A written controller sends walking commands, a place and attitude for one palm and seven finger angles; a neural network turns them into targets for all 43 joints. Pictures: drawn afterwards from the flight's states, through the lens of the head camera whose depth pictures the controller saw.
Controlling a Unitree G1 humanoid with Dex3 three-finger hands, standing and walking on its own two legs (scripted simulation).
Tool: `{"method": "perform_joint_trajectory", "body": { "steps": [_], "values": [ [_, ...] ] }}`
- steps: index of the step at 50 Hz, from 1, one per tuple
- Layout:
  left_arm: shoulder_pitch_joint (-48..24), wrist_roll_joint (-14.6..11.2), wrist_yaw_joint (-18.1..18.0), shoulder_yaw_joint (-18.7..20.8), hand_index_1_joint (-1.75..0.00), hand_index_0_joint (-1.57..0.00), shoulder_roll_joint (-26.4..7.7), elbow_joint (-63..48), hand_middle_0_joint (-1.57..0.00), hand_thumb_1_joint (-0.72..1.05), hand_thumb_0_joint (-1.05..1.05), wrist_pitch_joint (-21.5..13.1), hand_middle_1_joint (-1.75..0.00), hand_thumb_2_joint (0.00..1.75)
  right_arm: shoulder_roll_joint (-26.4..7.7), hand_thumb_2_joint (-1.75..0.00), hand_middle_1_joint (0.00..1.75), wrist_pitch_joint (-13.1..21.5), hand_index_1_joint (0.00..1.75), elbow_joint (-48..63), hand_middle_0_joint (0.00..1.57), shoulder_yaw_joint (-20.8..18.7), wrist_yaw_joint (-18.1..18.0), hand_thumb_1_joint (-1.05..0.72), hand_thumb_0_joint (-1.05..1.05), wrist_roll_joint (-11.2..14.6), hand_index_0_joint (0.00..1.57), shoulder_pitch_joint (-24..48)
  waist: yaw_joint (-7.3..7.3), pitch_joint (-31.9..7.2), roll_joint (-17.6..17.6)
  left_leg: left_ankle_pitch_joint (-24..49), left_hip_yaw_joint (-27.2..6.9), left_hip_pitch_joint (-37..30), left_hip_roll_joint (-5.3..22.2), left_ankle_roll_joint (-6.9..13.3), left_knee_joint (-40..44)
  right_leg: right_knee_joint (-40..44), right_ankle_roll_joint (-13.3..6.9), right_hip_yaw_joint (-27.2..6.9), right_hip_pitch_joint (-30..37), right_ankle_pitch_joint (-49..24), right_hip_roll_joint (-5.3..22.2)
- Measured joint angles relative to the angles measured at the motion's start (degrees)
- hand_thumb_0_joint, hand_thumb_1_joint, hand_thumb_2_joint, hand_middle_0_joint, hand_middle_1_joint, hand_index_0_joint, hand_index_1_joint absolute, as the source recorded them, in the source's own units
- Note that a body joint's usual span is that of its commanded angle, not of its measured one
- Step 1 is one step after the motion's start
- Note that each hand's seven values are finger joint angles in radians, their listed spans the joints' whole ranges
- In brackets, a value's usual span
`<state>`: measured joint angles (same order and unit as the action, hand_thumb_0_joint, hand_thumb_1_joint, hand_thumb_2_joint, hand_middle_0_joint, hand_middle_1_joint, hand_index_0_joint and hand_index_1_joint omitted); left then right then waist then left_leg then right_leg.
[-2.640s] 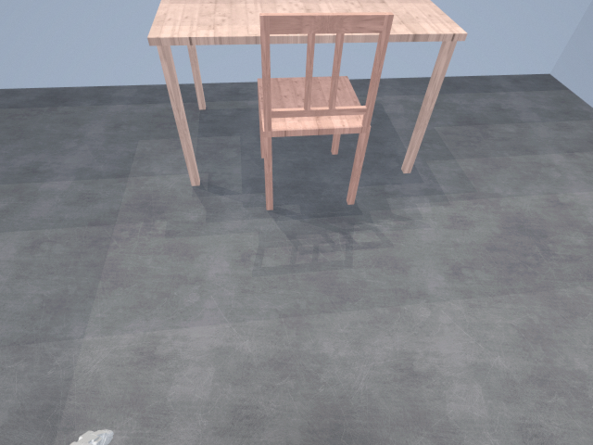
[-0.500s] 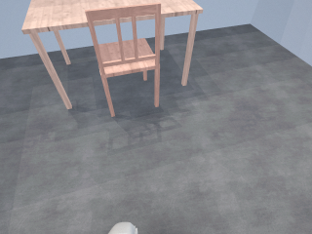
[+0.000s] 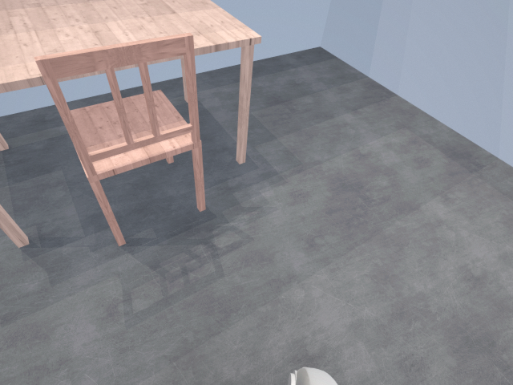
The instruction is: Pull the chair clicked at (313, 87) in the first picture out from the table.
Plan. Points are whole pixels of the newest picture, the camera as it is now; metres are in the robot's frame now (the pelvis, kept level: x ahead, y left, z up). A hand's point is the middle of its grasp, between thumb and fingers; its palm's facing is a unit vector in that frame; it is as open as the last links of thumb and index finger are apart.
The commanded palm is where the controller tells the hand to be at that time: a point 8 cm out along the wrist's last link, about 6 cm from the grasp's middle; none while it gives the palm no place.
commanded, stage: walk to a spot facing it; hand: left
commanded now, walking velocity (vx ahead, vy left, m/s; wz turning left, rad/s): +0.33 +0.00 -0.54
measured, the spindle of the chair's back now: (120, 108) +0.87 +0.49 -0.11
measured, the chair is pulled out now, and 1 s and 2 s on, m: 0.00 0.00 0.00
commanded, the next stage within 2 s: turn to face it in 0.66 s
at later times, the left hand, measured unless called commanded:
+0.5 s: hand (231, 279) +0.37 +0.07 -0.17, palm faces -0.28 -0.94 -0.17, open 7.4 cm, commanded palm none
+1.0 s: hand (212, 253) +0.44 +0.13 -0.19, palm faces -0.21 -0.96 -0.16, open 7.4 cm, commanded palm none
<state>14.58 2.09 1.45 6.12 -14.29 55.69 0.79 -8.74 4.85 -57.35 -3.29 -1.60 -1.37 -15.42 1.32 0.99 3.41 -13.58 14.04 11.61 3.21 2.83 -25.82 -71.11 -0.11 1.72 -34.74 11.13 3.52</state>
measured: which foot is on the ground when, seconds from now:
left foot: down 0.00-0.36, up 0.38-0.82, down 0.84-1.00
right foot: up 0.00-0.36, down 0.38-0.84, up 0.86-1.00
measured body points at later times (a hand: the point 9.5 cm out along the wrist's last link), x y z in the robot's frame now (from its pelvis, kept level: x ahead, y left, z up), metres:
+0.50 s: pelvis +0.21 -0.06 -0.02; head +0.25 -0.07 +0.43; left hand +0.38 +0.12 -0.16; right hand +0.08 -0.25 -0.17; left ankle +0.14 +0.10 -0.63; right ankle +0.24 -0.14 -0.74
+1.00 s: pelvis +0.39 -0.05 +0.00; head +0.41 -0.02 +0.44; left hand +0.45 +0.18 -0.18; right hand +0.41 -0.29 -0.13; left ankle +0.47 +0.01 -0.74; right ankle +0.30 -0.16 -0.67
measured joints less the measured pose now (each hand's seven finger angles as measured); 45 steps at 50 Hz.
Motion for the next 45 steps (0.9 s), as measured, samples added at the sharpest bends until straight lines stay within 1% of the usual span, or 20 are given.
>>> {"method": "perform_joint_trajectory", "body": {
  "steps": [4,9,12,15,17,18,19,20,22,23,25,28,32,36,39,40,41,42,43,45],
  "values": [
    [-2.9,0.12,0.51,-0.14,-0.3,-0.19,0.58,-1.52,-0.2,0.92,0.0,0.77,-0.3,0.9,-1.24,-0.9,0.3,-0.04,0.3,-2.09,0.2,-0.08,0.1,-0.93,-0.01,0.08,0.2,-4.51,-1.22,-0.22,-0.59,-0.8,2.57,-4.69,-0.62,-0.06,4.17,4.76,1.3,-0.01,-3.48,-4.32,1.75],
    [-6.2,0.08,1.04,-1.15,-0.3,-0.19,1.69,-1.74,-0.2,0.92,0.0,1.55,-0.3,0.9,-1.08,-0.9,0.3,-0.18,0.3,-3.92,0.2,0.45,0.3,-0.92,0.0,-0.09,0.2,-9.06,-3.27,1.31,-1.28,-3.4,5.48,-9.98,-0.14,-1.34,6.47,16.49,1.51,1.86,-2.34,-5.78,2.86],
    [-8.27,-0.09,1.24,-1.8,-0.3,-0.19,2.56,-1.69,-0.2,0.91,0.0,1.75,-0.3,0.9,-0.48,-0.9,0.3,-0.5,0.3,-4.78,0.2,0.9,0.44,-0.91,0.0,-0.44,0.2,-11.18,-4.7,2.62,-1.68,-5.75,7.28,-12.67,0.7,-2.71,6.46,23.28,0.64,3.33,-0.14,-4.58,2.28],
    [-10.32,-0.2,1.28,-2.5,-0.3,-0.19,3.48,-1.86,-0.2,0.91,0.0,1.37,-0.3,0.9,0.16,-0.9,0.3,-0.97,0.3,-5.56,0.2,1.17,0.6,-0.91,0.0,-0.76,0.2,-12.96,-6.1,3.91,-2.41,-8.83,9.06,-14.84,2.2,-4.57,5.09,29.09,-1.08,5.09,2.91,-1.12,0.63],
    [-11.33,-0.23,1.31,-2.94,-0.3,-0.19,3.97,-2.26,-0.2,0.91,0.0,0.47,-0.3,0.9,0.59,-0.9,0.3,-1.38,0.3,-6.04,0.2,1.26,0.74,-0.91,0.0,-0.73,0.2,-14.19,-6.55,4.56,-3.24,-11.86,9.97,-15.41,4.25,-6.01,1.59,33.07,-2.73,6.67,6.08,1.4,-1.35],
    [-11.46,-0.22,1.36,-3.14,-0.3,-0.19,3.99,-2.52,-0.2,0.91,0.0,-0.38,-0.3,0.9,0.95,-0.9,0.3,-1.69,0.3,-6.36,0.2,1.34,0.91,-0.91,0.0,-0.56,0.2,-14.93,-6.43,4.65,-3.3,-13.57,10.07,-14.73,5.67,-6.46,-2.82,35.87,-3.59,7.5,8.63,0.81,-2.32],
    [-11.41,-0.22,1.28,-3.28,-0.3,-0.19,3.77,-2.82,-0.2,0.91,0.0,-1.43,-0.3,0.9,1.48,-0.9,0.3,-2.14,0.3,-6.63,0.2,1.44,1.23,-0.9,0.0,-0.19,0.2,-15.53,-6.12,4.48,-2.81,-14.67,9.13,-12.25,7.25,-6.32,-10.53,37.18,-4.92,7.7,10.11,-1.61,-2.63],
    [-11.42,-0.54,0.96,-3.25,-0.3,-0.19,3.71,-2.97,-0.2,0.91,0.0,-2.37,-0.3,0.9,1.78,-0.9,0.3,-2.82,0.3,-6.86,0.2,1.53,1.39,-0.9,0.0,0.16,0.2,-14.94,-5.75,4.84,-2.69,-16.03,5.29,-7.97,8.13,-6.26,-21.4,34.96,-5.65,7.59,9.76,-0.95,-3.07],
    [-10.55,-1.33,0.32,-3.34,-0.3,-0.2,3.72,-2.87,-0.2,0.91,0.0,-3.11,-0.3,0.89,1.92,-0.9,0.3,-3.81,0.3,-6.78,0.2,1.33,1.37,-0.9,0.01,0.48,0.2,-12.25,-5.41,5.42,-2.62,-14.85,-3.18,1.07,7.16,-5.76,-39.92,33.22,-5.99,6.99,11.0,2.45,-4.08],
    [-9.71,-1.55,0.0,-3.43,-0.3,-0.2,3.79,-2.5,-0.2,0.91,0.0,-3.16,-0.3,0.89,1.77,-0.9,0.3,-4.01,0.3,-6.35,0.2,1.1,1.3,-0.9,0.01,0.4,0.2,-10.59,-5.28,5.36,-2.8,-12.49,-5.87,4.93,6.77,-5.61,-45.05,34.28,-5.88,6.63,12.4,3.21,-4.73],
    [-7.6,-1.56,-0.67,-3.49,-0.3,-0.2,4.05,-1.25,-0.2,0.91,0.0,-3.15,-0.3,0.89,1.27,-0.9,0.3,-4.05,0.3,-4.78,0.2,0.72,1.16,-0.9,0.01,0.0,0.2,-7.05,-5.2,4.64,-3.34,-8.16,-8.9,11.38,6.86,-5.6,-47.85,37.98,-5.09,5.84,15.35,2.66,-5.89],
    [-4.74,-1.59,-1.81,-2.26,-0.3,-0.2,3.63,0.11,-0.21,0.94,-0.02,-3.68,-0.3,0.89,0.63,-0.9,0.3,-3.61,0.3,-1.86,0.2,0.39,1.08,-0.9,0.01,-0.47,0.2,-2.26,-4.73,2.92,-3.96,-4.74,-10.66,18.18,7.31,-6.12,-43.07,42.88,-5.34,4.59,18.84,1.79,-6.93],
    [-1.57,-1.14,-1.81,-2.28,-0.3,-0.2,2.81,1.93,-0.2,0.94,-0.02,-3.89,-0.3,0.89,-0.71,-0.9,0.3,-3.36,0.3,0.63,0.2,-0.12,1.27,-0.92,0.01,-0.69,0.2,2.84,-3.27,1.03,-4.67,-1.49,-10.75,21.79,7.06,-6.71,-33.13,46.4,-4.76,3.24,22.86,2.42,-7.3],
    [1.66,-1.0,-1.77,-2.68,-0.3,-0.2,2.69,2.96,-0.2,0.93,-0.01,-4.01,-0.3,0.89,-1.85,-0.9,0.3,-3.37,0.3,1.74,0.2,-0.05,2.05,-0.92,0.01,-0.55,0.2,6.72,-0.95,0.4,-4.55,0.02,-10.0,20.42,5.61,-6.55,-22.7,47.51,-3.66,2.09,26.66,4.55,-7.23],
    [4.11,-0.96,-1.73,-2.84,-0.3,-0.2,2.77,3.7,-0.2,0.92,-0.01,-3.61,-0.3,0.89,-2.1,-0.9,0.3,-3.16,0.3,2.46,0.2,0.27,2.31,-0.92,0.0,-0.32,0.2,8.79,0.83,0.53,-3.87,0.02,-9.18,16.65,3.75,-5.86,-15.22,46.66,-2.5,1.08,29.1,7.17,-6.82],
    [4.94,-1.03,-1.76,-2.88,-0.3,-0.2,2.81,4.08,-0.2,0.92,-0.01,-3.41,-0.3,0.89,-2.1,-0.9,0.3,-2.91,0.3,2.69,0.2,0.45,2.27,-0.92,0.0,-0.29,0.2,9.26,1.12,0.63,-3.61,0.73,-8.77,14.74,3.01,-5.55,-12.32,45.88,-2.01,0.79,29.8,8.35,-6.61],
    [5.83,-1.17,-1.82,-2.96,-0.3,-0.2,2.86,4.52,-0.2,0.92,0.0,-3.22,-0.3,0.89,-2.11,-0.9,0.3,-2.47,0.3,2.9,0.2,0.74,2.17,-0.91,0.0,-0.32,0.2,9.55,1.25,0.69,-3.38,2.43,-8.25,12.35,2.25,-5.13,-8.91,44.34,-1.46,0.52,30.21,9.91,-6.37],
    [6.62,-1.35,-1.9,-3.04,-0.3,-0.2,2.91,5.0,-0.2,0.92,0.0,-2.98,-0.3,0.89,-2.08,-0.9,0.3,-1.85,0.3,3.06,0.2,1.03,2.01,-0.91,0.0,-0.48,0.2,9.77,1.22,0.78,-3.14,6.19,-7.91,10.73,1.8,-3.4,-7.03,40.98,-1.06,0.29,29.61,11.74,-6.1],
    [6.71,-1.58,-1.99,-3.1,-0.3,-0.2,2.71,5.68,-0.2,0.91,0.0,-2.62,-0.3,0.89,-1.64,-0.9,0.3,-1.39,0.3,3.04,0.2,1.3,1.82,-0.91,0.0,-0.61,0.2,10.03,1.23,1.26,-2.1,5.65,-7.19,10.43,1.17,-1.74,-8.46,34.62,-0.85,0.26,27.76,13.99,-5.17],
    [6.41,-1.6,-2.36,-3.45,-0.3,-0.2,2.55,6.79,-0.2,0.91,0.0,-1.82,-0.3,0.89,-0.86,-0.9,0.3,-1.3,0.3,2.98,0.2,2.15,1.49,-0.91,0.0,-0.46,0.2,9.53,1.15,1.61,-0.93,1.7,-6.2,9.15,0.42,0.13,-9.91,20.39,-0.45,0.13,22.79,18.76,-4.32]
  ]
}}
